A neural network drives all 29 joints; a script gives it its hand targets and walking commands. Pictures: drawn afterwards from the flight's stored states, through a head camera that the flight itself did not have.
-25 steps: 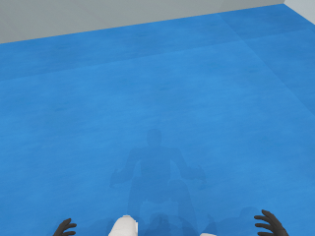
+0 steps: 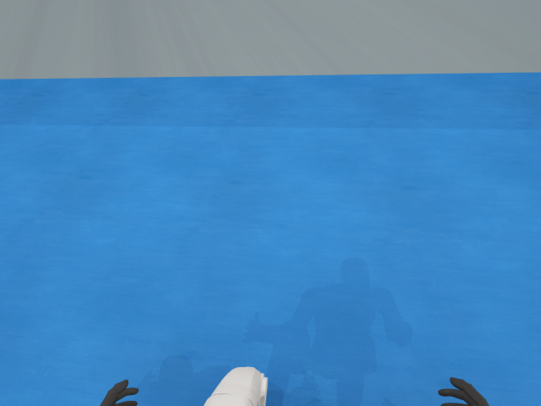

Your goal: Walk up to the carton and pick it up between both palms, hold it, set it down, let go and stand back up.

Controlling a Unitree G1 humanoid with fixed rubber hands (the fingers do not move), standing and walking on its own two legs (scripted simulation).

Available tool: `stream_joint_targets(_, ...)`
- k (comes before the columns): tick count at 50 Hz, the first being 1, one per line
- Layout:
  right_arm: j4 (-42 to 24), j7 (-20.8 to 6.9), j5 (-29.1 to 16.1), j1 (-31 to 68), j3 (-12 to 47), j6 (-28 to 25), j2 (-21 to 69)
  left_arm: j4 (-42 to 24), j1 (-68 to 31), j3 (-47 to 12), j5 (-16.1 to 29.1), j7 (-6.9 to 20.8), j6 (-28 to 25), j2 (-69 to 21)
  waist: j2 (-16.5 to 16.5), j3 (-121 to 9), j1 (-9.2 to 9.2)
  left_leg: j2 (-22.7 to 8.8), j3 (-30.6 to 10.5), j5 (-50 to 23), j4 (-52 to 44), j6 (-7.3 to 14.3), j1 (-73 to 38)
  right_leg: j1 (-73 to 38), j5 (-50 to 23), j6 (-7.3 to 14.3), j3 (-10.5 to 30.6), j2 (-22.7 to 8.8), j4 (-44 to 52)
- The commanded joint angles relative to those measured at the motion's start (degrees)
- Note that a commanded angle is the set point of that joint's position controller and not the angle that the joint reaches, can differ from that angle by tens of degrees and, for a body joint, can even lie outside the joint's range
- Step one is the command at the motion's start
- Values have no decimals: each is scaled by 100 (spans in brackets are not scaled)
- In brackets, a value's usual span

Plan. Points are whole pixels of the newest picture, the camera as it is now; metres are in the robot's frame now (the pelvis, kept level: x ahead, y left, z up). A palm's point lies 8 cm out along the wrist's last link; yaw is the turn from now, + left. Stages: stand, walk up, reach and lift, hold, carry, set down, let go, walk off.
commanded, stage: walk up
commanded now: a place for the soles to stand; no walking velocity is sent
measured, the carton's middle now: out of the picture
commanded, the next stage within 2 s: none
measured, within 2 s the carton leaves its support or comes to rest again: neither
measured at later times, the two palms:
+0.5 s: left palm out of the picture -0.03 +0.46 -0.13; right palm (344, 405) +0.14 -0.08 -0.08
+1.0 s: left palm out of the picture -0.21 +0.50 -0.09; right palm (160, 312) +0.30 +0.24 -0.10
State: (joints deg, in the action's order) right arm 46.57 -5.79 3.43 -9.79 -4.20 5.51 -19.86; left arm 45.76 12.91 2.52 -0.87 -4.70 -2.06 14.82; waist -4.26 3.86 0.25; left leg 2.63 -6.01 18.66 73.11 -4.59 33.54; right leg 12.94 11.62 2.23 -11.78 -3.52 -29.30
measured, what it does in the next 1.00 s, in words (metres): steps to the left, turning left: left foot, then right foot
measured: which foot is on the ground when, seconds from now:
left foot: up 0.00-0.28, down 0.30-0.70, up 0.72-1.00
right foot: down 0.00-0.28, up 0.30-0.68, down 0.70-1.00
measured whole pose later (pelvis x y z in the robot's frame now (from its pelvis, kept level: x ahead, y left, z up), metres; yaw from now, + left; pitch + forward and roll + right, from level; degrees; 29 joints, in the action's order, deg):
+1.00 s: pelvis -0.01 +0.29 +0.00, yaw +56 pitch -1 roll -2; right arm 46.6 -8.9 2.3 -8.7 -3.9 4.0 -20.2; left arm 47.1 18.1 3.1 -3.3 -3.6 -5.3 16.1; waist -3.0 1.0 -0.5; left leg -8.7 -3.8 11.4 54.4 -6.6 34.0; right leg 6.2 14.6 -3.8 -19.1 -10.0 -24.5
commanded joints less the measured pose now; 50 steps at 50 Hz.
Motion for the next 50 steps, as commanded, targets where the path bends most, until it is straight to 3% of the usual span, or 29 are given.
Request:
stream_joint_targets(1,-162,-184,-144,-56,-94,-149,-501,-342,-312,214,-48,11,-218,819,915,44,116,-486,-33,-681,256,-239,557,-186,1085,700,992,-1368,1454)
stream_joint_targets(3,-297,-220,-196,298,-50,-120,-422,-291,-124,295,-124,26,-245,1137,1311,105,-39,-757,-37,-635,-339,-262,479,-225,1422,751,968,-1608,1596)
stream_joint_targets(4,-283,-238,-263,285,-34,-125,-425,-314,-85,309,-156,32,-252,1186,1575,59,-16,-898,23,-542,-715,-293,532,-508,1277,805,847,-1697,1600)
stream_joint_targets(5,-318,-209,-185,358,-6,-113,-436,-294,-37,361,-299,39,-254,1313,1548,55,38,-1131,31,-426,-1236,-307,366,-598,1092,828,642,-1772,1592)
stream_joint_targets(8,-378,-218,-210,661,35,-172,-404,-329,113,438,-361,71,-197,1628,1786,-241,-113,-1191,487,260,-2388,-178,-329,-616,1074,873,228,-1926,1464)
stream_joint_targets(10,-307,-214,-229,437,23,-253,-441,-354,5,477,-412,94,-92,1824,1887,-527,-29,-1119,838,390,-2834,-50,-1013,-449,1233,868,50,-2065,1270)
stream_joint_targets(11,-289,-186,-235,240,0,-294,-472,-365,-46,476,-416,110,2,1815,1829,-579,55,-1032,948,421,-3205,54,-1239,-500,1225,806,-23,-2076,1019)
stream_joint_targets(12,-100,-145,-246,-25,-69,-342,-500,-367,-133,462,-427,142,78,1785,1494,-710,207,-885,1139,82,-3721,198,-1817,-267,1338,687,-201,-1975,602)
stream_joint_targets(13,195,-71,-288,-761,-162,-385,-563,-353,-140,410,-427,178,177,1569,804,-1004,543,-680,1094,-50,-4400,320,-2592,9,1651,479,-506,-1618,-427)
stream_joint_targets(14,268,10,-329,-1033,-328,-423,-963,-430,-102,224,-416,304,230,1013,-668,-528,726,-689,103,-173,-5320,581,-2815,1090,2227,159,-673,-813,-1835)
stream_joint_targets(15,193,100,-393,-1065,-379,-426,-1336,-596,-145,80,-347,424,289,533,-1626,-113,720,-1540,-2102,-435,-5829,948,-2796,2537,3243,-249,-112,-76,-3069)
stream_joint_targets(16,74,216,-550,-663,-383,-385,-1719,-737,-394,16,-181,389,318,630,-1492,37,708,-1900,-2883,407,-6232,1556,-2064,2697,3129,-192,726,-33,-3280)
stream_joint_targets(17,-47,287,-576,-321,-346,-346,-1651,-719,-447,21,-90,358,294,750,-1481,225,603,-1853,-2815,894,-6269,1760,-1988,2856,2834,-164,975,-183,-3383)
stream_joint_targets(19,-244,349,-379,27,-227,-311,-1193,-445,-75,93,6,291,145,895,-1181,-80,284,-1287,-1704,-217,-5596,1541,-2639,3005,1790,-141,1060,-136,-3177)
stream_joint_targets(21,-375,290,-277,-64,-153,-389,-804,-356,71,71,-95,252,-2,881,-981,-466,227,-1068,-1529,-1806,-5180,1548,-2587,2356,1301,-119,931,-12,-2877)
stream_joint_targets(22,-424,235,-222,-72,-130,-408,-680,-330,159,95,-116,249,-16,855,-834,-630,211,-981,-1497,-2057,-5098,1551,-2650,2149,1127,-124,881,55,-2730)
stream_joint_targets(27,-620,116,-108,-91,-89,-309,-570,-548,51,46,-39,161,6,641,-603,-539,276,-974,-2048,-1183,-5112,1592,-2054,1678,567,6,992,382,-1830)
stream_joint_targets(29,-661,81,-137,-90,-66,-277,-584,-552,1,37,-33,145,-17,582,-409,-473,308,-881,-2334,-751,-5229,1354,-1524,1046,420,106,1006,497,-1411)
stream_joint_targets(32,-799,43,-130,225,-67,-226,-629,-363,504,41,1,112,-90,485,-326,-423,-4,-531,-2416,-351,-5152,758,-767,-141,2,186,1084,568,-312)
stream_joint_targets(33,-861,24,-176,279,-48,-217,-620,-321,788,85,-31,84,-122,549,-6,-446,-218,-341,-2351,76,-4926,474,-116,-986,-341,260,1263,402,256)
stream_joint_targets(34,-902,5,-181,221,25,-220,-453,-294,987,175,-85,64,-139,767,644,-585,-297,-18,-1966,961,-4339,224,603,-1777,235,408,2051,-268,775)
stream_joint_targets(35,-794,14,-210,-351,67,-230,-222,-406,879,291,-121,-20,-146,1257,1775,-890,-198,571,-825,1193,-2266,2,983,-2049,1846,862,3766,-2068,1533)
stream_joint_targets(36,-613,35,71,-722,-85,-228,-506,-418,468,251,-136,-102,-127,1159,783,-493,86,73,-438,891,-1064,-159,1054,-1227,2172,1112,4071,-2951,1959)
stream_joint_targets(37,-603,25,117,-468,-105,-192,-699,-398,139,269,-134,-137,-166,1112,919,-381,150,-240,-302,640,-682,-236,1094,-745,2210,1360,4018,-3011,2112)
stream_joint_targets(39,-654,-112,239,18,-195,-185,-855,-188,329,197,-138,-75,-334,745,842,-66,-34,-699,-479,21,-707,-267,702,-95,1770,955,2817,-2258,1944)
stream_joint_targets(42,-414,-295,40,-194,-147,-196,-433,-259,11,172,-182,-10,-433,735,1064,-195,121,-677,-112,-549,-546,-272,711,-405,1197,667,1227,-1694,1670)
stream_joint_targets(45,-454,-330,-98,393,37,-232,-185,-266,335,218,-232,60,-416,961,1139,-17,-53,-852,359,-734,-1301,-262,752,-477,1396,664,570,-1629,1769)
stream_joint_targets(46,-512,-346,-132,574,46,-245,-109,-173,442,289,-249,81,-419,1109,1357,-28,-138,-1019,446,-746,-1637,-244,751,-663,1360,742,519,-1768,1796)
stream_joint_targets(50,-506,-336,-186,884,104,-351,-116,-215,578,398,-306,162,-367,1325,1567,88,-203,-1256,800,-882,-2874,-27,-47,-623,955,661,-314,-1893,1832)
